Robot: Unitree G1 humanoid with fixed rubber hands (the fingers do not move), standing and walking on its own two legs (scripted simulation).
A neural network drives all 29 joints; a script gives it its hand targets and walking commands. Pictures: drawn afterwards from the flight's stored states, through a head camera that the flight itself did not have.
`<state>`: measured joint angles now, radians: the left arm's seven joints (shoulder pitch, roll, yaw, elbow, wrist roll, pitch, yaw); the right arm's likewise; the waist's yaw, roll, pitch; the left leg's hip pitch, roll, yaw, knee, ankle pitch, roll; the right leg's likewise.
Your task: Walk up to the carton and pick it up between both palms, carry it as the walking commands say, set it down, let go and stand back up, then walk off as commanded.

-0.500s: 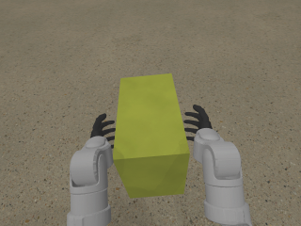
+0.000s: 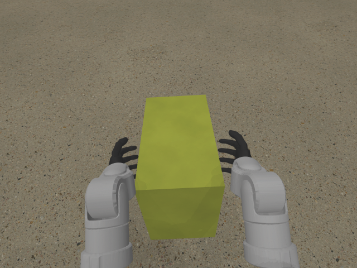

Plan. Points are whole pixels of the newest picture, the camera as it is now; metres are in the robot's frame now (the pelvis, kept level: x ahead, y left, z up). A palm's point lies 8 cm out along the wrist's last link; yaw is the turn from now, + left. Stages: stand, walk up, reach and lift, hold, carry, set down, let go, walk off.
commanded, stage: carry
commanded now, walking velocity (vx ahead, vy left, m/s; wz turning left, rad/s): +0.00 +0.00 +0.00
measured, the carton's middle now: (179, 164) +0.40 +0.01 -0.03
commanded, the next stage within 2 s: none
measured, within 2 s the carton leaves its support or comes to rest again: neither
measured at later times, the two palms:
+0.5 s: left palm (110, 98) +0.54 +0.19 +0.09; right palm (202, 91) +0.54 -0.06 +0.10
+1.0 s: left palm (106, 53) +0.76 +0.24 +0.08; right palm (180, 51) +0.78 -0.01 +0.09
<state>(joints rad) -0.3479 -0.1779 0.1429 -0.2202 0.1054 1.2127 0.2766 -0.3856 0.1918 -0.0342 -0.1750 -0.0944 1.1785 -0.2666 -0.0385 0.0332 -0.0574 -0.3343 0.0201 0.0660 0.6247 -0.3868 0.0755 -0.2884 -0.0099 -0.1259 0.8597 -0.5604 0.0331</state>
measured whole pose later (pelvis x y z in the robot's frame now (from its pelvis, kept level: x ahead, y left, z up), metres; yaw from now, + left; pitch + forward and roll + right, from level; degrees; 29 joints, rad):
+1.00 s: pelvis +0.46 +0.09 -0.01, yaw +3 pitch +6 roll -3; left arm -0.36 -0.18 0.14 -0.21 0.11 1.18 0.28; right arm -0.36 0.18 -0.03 -0.17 -0.09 1.15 -0.25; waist -0.01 0.05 -0.06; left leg -0.20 0.01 0.07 0.64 -0.48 0.03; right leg -0.34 0.01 -0.12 0.65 -0.31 0.02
